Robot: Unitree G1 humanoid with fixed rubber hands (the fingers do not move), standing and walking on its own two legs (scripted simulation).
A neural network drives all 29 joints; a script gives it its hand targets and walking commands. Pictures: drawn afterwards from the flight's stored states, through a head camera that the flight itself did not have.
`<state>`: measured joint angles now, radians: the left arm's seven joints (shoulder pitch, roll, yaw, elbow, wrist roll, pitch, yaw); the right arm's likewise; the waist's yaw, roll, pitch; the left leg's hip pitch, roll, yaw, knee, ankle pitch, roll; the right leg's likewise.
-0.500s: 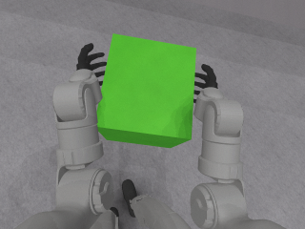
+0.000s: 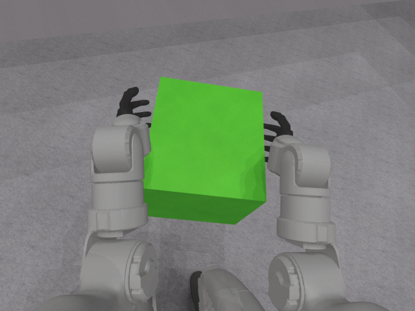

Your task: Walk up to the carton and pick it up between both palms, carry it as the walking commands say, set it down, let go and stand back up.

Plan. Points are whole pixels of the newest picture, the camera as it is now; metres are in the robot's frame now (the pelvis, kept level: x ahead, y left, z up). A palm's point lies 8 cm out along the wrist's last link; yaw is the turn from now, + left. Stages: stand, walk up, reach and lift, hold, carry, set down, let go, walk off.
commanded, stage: carry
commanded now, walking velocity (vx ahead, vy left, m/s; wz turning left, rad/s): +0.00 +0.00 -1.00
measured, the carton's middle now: (201, 158) +0.39 -0.01 +0.00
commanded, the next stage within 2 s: none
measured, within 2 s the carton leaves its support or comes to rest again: neither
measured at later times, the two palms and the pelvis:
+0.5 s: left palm (251, 125) +0.39 -0.08 +0.12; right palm (394, 222) +0.23 -0.29 +0.10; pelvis -0.01 +0.00 +0.00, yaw -31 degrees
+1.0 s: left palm (356, 204) +0.26 -0.23 +0.11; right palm out of the picture +0.01 -0.35 +0.10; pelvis -0.07 +0.03 +0.01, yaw -59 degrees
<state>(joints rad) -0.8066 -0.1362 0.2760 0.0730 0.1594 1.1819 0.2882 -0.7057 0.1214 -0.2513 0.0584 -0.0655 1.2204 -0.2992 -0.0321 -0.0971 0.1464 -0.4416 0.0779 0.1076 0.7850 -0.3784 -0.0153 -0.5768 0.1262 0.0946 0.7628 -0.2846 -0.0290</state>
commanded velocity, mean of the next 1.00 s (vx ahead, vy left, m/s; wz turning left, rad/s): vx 0.00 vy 0.00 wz -1.00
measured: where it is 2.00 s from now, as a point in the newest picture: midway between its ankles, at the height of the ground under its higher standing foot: outside the picture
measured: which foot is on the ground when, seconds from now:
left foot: down 0.00-0.64, up 0.66-0.90, down 0.92-1.00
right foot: up 0.00-0.14, down 0.16-0.40, up 0.42-0.58, down 0.60-0.96, up 0.98-1.00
